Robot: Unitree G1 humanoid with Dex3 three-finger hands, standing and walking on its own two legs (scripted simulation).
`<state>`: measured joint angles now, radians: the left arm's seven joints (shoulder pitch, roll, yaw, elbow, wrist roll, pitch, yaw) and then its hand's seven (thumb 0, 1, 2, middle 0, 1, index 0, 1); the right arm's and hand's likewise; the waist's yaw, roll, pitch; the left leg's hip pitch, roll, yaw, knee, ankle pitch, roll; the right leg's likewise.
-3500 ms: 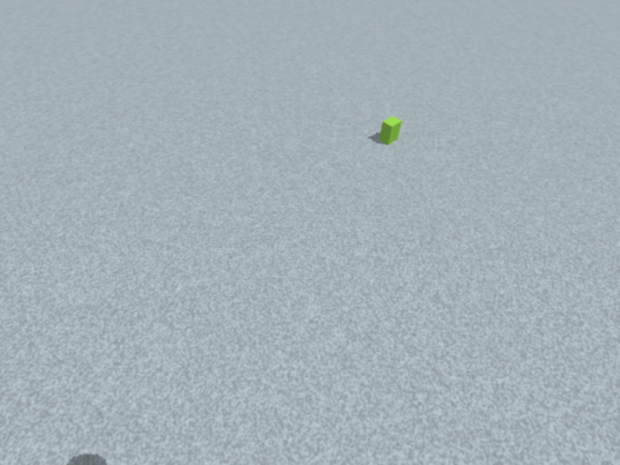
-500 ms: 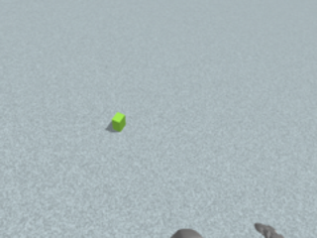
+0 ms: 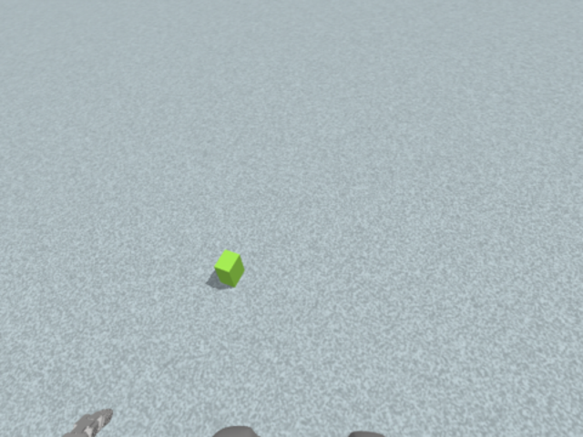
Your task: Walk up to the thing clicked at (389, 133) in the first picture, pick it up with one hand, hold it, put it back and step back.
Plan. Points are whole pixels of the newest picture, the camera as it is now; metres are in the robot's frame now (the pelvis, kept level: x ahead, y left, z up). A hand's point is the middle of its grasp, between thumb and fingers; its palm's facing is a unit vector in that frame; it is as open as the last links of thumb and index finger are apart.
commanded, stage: walk up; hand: left
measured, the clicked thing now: (230, 268) +0.79 +0.28 -0.71
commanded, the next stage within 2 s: none
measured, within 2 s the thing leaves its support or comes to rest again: neither
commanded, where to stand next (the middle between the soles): +0.41 +0.03 m, yaw +1 degrees
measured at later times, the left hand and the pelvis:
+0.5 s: hand (103, 416) +0.18 +0.32 -0.16, palm faces +0.01 -0.94 -0.33, open 7.4 cm; pelvis +0.16 +0.05 +0.00, yaw +3 degrees
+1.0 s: hand (140, 310) +0.35 +0.28 -0.11, palm faces +0.01 -0.89 -0.45, open 7.4 cm; pelvis +0.29 +0.01 +0.00, yaw +2 degrees
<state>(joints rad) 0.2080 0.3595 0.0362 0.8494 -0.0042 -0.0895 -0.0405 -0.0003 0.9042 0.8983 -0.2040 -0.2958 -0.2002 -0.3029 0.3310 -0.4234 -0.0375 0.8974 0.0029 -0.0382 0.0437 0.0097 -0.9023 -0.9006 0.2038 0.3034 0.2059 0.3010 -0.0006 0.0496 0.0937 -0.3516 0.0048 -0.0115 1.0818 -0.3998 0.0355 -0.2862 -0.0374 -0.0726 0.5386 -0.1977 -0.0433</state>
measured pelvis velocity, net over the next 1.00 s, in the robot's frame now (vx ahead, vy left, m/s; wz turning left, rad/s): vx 0.29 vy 0.01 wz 0.03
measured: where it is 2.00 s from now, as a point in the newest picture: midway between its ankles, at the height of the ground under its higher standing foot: (296, 390)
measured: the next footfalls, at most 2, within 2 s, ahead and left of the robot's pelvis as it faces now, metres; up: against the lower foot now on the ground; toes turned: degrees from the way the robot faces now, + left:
left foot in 0.34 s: +0.25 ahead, +0.17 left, +0.00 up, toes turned +7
right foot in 0.80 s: +0.39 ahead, -0.10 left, +0.00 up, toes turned +1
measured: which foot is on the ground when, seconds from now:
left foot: up 0.00-0.32, down 0.34-0.82, up 0.84-1.00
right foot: down 0.00-0.38, up 0.40-0.78, down 0.80-1.00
